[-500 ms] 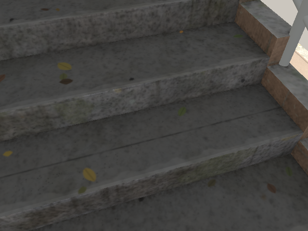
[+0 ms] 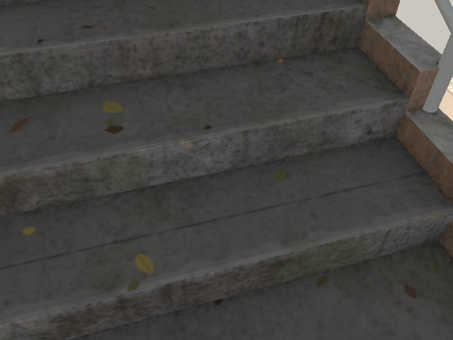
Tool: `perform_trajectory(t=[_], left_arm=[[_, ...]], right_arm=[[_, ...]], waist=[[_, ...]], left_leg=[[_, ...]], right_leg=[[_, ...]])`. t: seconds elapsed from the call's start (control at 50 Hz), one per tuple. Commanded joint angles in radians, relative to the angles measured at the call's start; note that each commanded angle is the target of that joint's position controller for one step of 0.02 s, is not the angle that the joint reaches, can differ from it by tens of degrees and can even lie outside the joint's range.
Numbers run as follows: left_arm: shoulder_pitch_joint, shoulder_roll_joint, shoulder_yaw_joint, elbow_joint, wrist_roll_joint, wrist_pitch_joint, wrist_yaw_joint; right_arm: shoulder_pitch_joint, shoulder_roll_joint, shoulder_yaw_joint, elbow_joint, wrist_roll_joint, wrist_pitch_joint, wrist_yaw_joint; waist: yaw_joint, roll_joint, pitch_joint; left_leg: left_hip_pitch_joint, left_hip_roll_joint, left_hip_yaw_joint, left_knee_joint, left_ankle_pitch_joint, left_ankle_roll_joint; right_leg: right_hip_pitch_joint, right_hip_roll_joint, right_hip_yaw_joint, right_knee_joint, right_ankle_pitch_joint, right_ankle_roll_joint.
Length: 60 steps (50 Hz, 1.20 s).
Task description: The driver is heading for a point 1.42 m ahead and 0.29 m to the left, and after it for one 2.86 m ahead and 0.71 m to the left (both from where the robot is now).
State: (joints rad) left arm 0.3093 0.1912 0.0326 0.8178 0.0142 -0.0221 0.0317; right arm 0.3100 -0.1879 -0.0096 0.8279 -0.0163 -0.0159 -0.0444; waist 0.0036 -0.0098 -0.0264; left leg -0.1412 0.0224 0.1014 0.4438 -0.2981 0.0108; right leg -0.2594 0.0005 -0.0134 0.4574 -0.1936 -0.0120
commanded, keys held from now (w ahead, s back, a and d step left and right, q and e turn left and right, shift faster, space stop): w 1.00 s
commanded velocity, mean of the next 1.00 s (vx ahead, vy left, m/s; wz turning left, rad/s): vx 0.41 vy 0.00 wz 0.00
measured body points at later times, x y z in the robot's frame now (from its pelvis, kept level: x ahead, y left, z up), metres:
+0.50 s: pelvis +0.15 -0.02 +0.00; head +0.15 -0.02 +0.45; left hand +0.03 +0.17 -0.14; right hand +0.37 -0.19 -0.08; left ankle +0.22 +0.10 -0.43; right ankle +0.05 -0.10 -0.74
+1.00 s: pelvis +0.46 +0.04 +0.14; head +0.47 +0.05 +0.59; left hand +0.68 +0.20 +0.05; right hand +0.33 -0.16 +0.01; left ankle +0.38 +0.08 -0.59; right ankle +0.55 -0.09 -0.31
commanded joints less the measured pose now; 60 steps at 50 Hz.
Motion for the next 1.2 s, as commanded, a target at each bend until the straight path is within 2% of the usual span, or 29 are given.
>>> perform_trajectory(t=[0.02,0.1,0.18,0.2,0.24,0.26,0.3,0.34,0.36,0.38,0.4,0.5,0.58,0.62,0.66,0.68,0.7,0.74,0.78,0.84,0.9,0.92,0.94,0.96,0.98,1.1,1.14,1.18,1.2], left_arm=[[0.009,0.118,0.035,-0.045,0.007,-0.004,-0.002],[-0.072,0.071,0.029,-0.095,0.015,-0.015,-0.032],[0.217,0.065,0.037,-0.01,0.012,-0.028,-0.041],[0.335,0.113,0.059,0.084,0.09,-0.084,-0.055],[0.495,0.162,0.04,0.066,0.084,-0.109,-0.026],[0.302,0.188,0.068,0.028,0.014,-0.069,-0.027],[0.175,0.12,0.036,0.01,-0.001,-0.073,-0.032],[0.213,0.072,0.015,0.071,0.006,-0.088,-0.035],[0.325,-0.053,-0.036,0.148,0.089,-0.073,-0.044],[0.403,-0.061,-0.055,0.211,0.125,-0.06,-0.054],[0.33,0.093,0.008,0.164,0.026,-0.092,-0.055],[0.284,0.031,-0.037,0.271,-0.003,-0.104,-0.026],[0.212,0.12,-0.02,0.216,-0.044,-0.083,0.008],[0.224,0.209,0.013,0.2,-0.044,-0.093,0.003],[0.166,0.166,0.028,0.152,-0.042,-0.109,-0.033],[0.127,0.062,0.026,0.082,-0.008,-0.119,-0.08],[0.146,0.021,0.028,0.056,0.031,-0.121,-0.091],[0.01,-0.032,0.01,-0.04,0.05,-0.111,-0.079],[-0.008,-0.078,-0.009,-0.069,0.027,-0.081,-0.05],[-0.088,-0.146,-0.04,-0.13,0.016,-0.04,-0.031],[-0.151,-0.076,-0.031,-0.14,0.018,-0.025,-0.036],[-0.186,-0.102,-0.038,-0.141,0.012,-0.021,-0.023],[-0.312,-0.033,-0.05,-0.168,-0.031,-0.024,-0.089],[-0.287,-0.137,-0.047,-0.183,0.018,-0.025,-0.034],[-0.364,-0.145,-0.065,-0.207,0.02,-0.03,-0.017],[-0.522,-0.122,-0.097,-0.32,-0.021,0.001,-0.052],[-0.278,-0.074,-0.064,-0.24,-0.055,0.004,-0.04],[0.042,0.048,-0.009,-0.126,-0.014,-0.004,-0.029],[0.123,0.135,0.029,-0.069,0.015,-0.014,-0.021]], right_arm=[[0.04,-0.148,-0.041,-0.039,-0.004,-0.002,-0.001],[0.123,-0.203,-0.071,-0.007,-0.003,0.002,0.011],[-0.068,-0.163,-0.066,-0.04,-0.004,-0.009,0.035],[-0.133,-0.054,-0.027,-0.069,-0.094,-0.034,0.069],[-0.126,-0.054,-0.029,-0.054,-0.07,-0.076,0.113],[-0.106,-0.122,-0.053,-0.095,0.009,-0.073,0.084],[-0.101,-0.093,-0.042,-0.088,-0.014,-0.074,0.075],[-0.093,-0.039,-0.03,-0.091,-0.024,-0.046,0.069],[-0.133,0.021,0.013,-0.067,-0.033,-0.038,0.103],[-0.143,0.044,0.032,-0.093,-0.038,-0.047,0.111],[-0.246,0.093,0.024,-0.189,0.004,-0.046,0.059],[-0.513,0.079,0.066,-0.366,0.012,-0.004,0.021],[-0.286,0.085,0.068,-0.284,0.037,0.017,0.034],[-0.07,0.003,0.02,-0.196,0.029,0.01,0.022],[0.144,-0.164,-0.048,-0.117,-0.024,-0.009,0.012],[0.162,-0.27,-0.08,-0.07,-0.013,0.002,0.009],[0.051,-0.225,-0.081,-0.067,-0.001,-0.001,0.013],[-0.053,-0.043,-0.046,0.009,0.0,-0.036,0.036],[-0.022,0.077,-0.021,0.099,-0.033,-0.076,0.042],[0.091,0.055,-0.022,0.21,-0.011,-0.105,0.059],[0.081,0.028,-0.011,0.176,0.002,-0.12,0.06],[0.165,0.02,-0.007,0.202,-0.003,-0.125,0.055],[0.335,-0.006,0.013,0.252,-0.152,-0.102,0.098],[0.247,-0.028,-0.026,0.216,-0.007,-0.119,0.065],[0.286,-0.026,-0.008,0.223,0.012,-0.124,0.057],[0.377,0.011,0.0,0.248,0.039,-0.085,-0.018],[0.352,-0.151,-0.03,0.194,0.023,-0.108,-0.014],[0.237,-0.224,-0.064,0.165,0.055,-0.137,0.02],[0.309,-0.115,-0.048,0.111,0.06,-0.147,0.044]], waist=[[-0.019,0.069,0.086],[-0.056,0.17,0.2],[0.118,0.047,0.152],[0.131,-0.09,0.052],[0.228,-0.203,0.018],[0.073,-0.135,0.071],[0.014,0.015,0.096],[0.012,-0.022,0.082],[0.065,-0.194,0.152],[0.067,-0.102,0.135],[0.004,0.015,0.099],[0.009,-0.068,0.228],[-0.06,-0.069,0.015],[-0.15,-0.154,-0.176],[-0.226,-0.06,-0.283],[-0.183,0.292,-0.297],[-0.087,0.192,-0.26],[0.009,-0.037,0.001],[0.048,-0.049,0.053],[0.067,0.011,0.104],[0.062,-0.017,0.096],[0.027,0.046,0.071],[-0.043,0.244,-0.076],[0.012,0.054,0.081],[-0.011,0.006,0.115],[-0.069,0.052,0.036],[0.053,0.174,-0.164],[0.233,0.262,-0.297],[0.191,0.06,-0.379]], left_leg=[[-0.079,0.099,-0.17,-0.17,-0.364,0.071],[-0.068,0.29,-0.401,-0.31,-0.572,0.206],[-0.385,0.156,-0.197,-0.085,-0.46,0.157],[-0.565,0.122,-0.133,0.09,-0.332,0.199],[-0.958,-0.1,-0.333,0.881,-0.178,0.138],[-0.89,0.01,-0.152,0.989,-0.103,0.091],[-0.806,0.065,-0.137,1.05,-0.001,0.052],[-0.885,0.069,-0.099,1.354,-0.007,0.057],[-1.16,-0.006,-0.196,1.787,-0.07,0.189],[-1.394,-0.034,-0.261,1.94,-0.056,0.257],[-1.3,0.008,-0.159,1.794,-0.098,0.175],[-1.177,0.057,0.027,1.438,-0.158,0.099],[-0.481,0.001,0.14,0.931,-0.093,0.16],[-0.291,-0.102,0.149,0.759,-0.169,0.164],[0.034,0.072,-0.367,0.392,-0.408,0.239],[0.128,0.264,-0.942,-0.068,-0.408,0.315],[0.034,0.309,-1.077,-0.175,-0.545,0.278],[-0.252,0.273,-0.776,-0.099,-0.565,0.207],[-0.356,0.22,-0.514,-0.06,-0.252,0.17],[-0.283,0.177,-0.32,-0.09,-0.099,0.131],[-0.313,0.117,-0.167,-0.16,0.114,0.09],[-0.217,0.133,-0.185,-0.156,0.24,0.122],[-0.068,0.105,-0.227,-0.109,0.161,0.115],[-0.005,0.153,-0.204,-0.147,0.188,0.114],[0.0,0.151,-0.226,-0.168,0.25,0.115],[0.043,0.116,-0.076,-0.407,0.934,0.13],[0.112,0.197,-0.073,-0.116,1.838,0.123],[0.164,0.22,-0.081,0.299,1.729,0.116],[-0.218,0.067,-0.094,0.693,1.169,0.085]], right_leg=[[-0.099,-0.012,0.035,-0.01,-0.262,-0.048],[-0.285,-0.013,-0.061,0.196,-0.182,-0.039],[0.188,0.018,-0.068,0.026,-0.211,-0.085],[0.403,-0.001,0.017,0.115,-0.099,-0.144],[0.485,-0.348,0.924,-0.325,-0.703,-0.441],[0.363,-0.406,0.721,-0.345,-0.682,-0.322],[0.178,-0.302,0.517,-0.336,-0.495,-0.242],[0.133,-0.254,0.382,-0.302,-0.324,-0.224],[0.083,-0.29,0.42,-0.241,-0.236,-0.352],[0.185,-0.315,0.433,-0.199,-0.222,-0.356],[0.218,-0.309,0.327,-0.238,-0.317,-0.219],[-0.07,-0.167,0.128,-0.43,-0.173,-0.157],[-0.009,-0.193,-0.055,-0.39,1.007,-0.202],[0.227,-0.249,-0.036,-0.032,1.544,-0.173],[-0.052,-0.127,-0.007,0.572,1.114,-0.097],[-0.368,0.115,0.074,0.991,0.024,-0.053],[-0.473,0.074,0.239,1.267,0.048,-0.076],[-0.591,-0.012,0.107,1.386,0.173,-0.097],[-0.648,-0.009,0.131,1.5,0.134,-0.129],[-0.886,-0.008,0.156,1.556,0.04,-0.144],[-0.817,-0.024,0.023,1.298,0.159,-0.105],[-0.908,-0.004,-0.047,1.453,0.109,-0.1],[-1.093,0.039,0.092,1.661,0.156,-0.233],[-1.161,-0.01,-0.012,1.594,0.001,-0.151],[-1.22,-0.021,-0.07,1.595,-0.094,-0.134],[-0.648,-0.023,-0.271,0.84,-0.176,-0.134],[-0.255,0.112,-0.289,0.727,-0.167,-0.165],[0.015,0.068,-0.096,0.478,-0.141,-0.234],[0.293,-0.179,0.393,0.33,-0.265,-0.38]])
